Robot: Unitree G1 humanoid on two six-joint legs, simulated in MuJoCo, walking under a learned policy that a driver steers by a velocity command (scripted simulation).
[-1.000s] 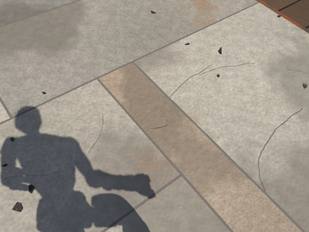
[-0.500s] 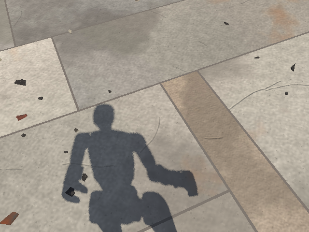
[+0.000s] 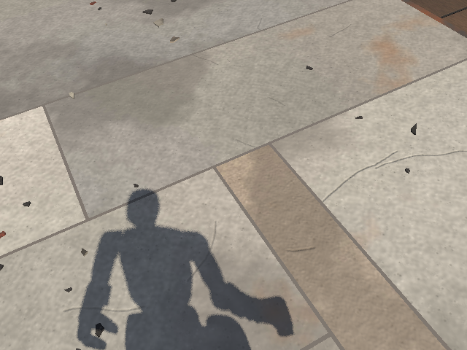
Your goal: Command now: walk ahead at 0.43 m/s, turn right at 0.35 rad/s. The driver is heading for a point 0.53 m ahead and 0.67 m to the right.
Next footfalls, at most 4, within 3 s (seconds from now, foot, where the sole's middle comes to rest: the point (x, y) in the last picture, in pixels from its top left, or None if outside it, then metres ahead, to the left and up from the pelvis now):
0.36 left None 0.38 0.11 -0.78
0.80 right None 0.50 -0.20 -0.78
1.26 left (266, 316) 0.61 -0.01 -0.78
1.76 right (401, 348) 0.52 -0.38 -0.78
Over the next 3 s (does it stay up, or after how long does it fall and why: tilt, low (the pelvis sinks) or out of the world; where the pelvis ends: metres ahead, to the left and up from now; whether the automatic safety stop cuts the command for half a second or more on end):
stays up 0.60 -0.62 -0.01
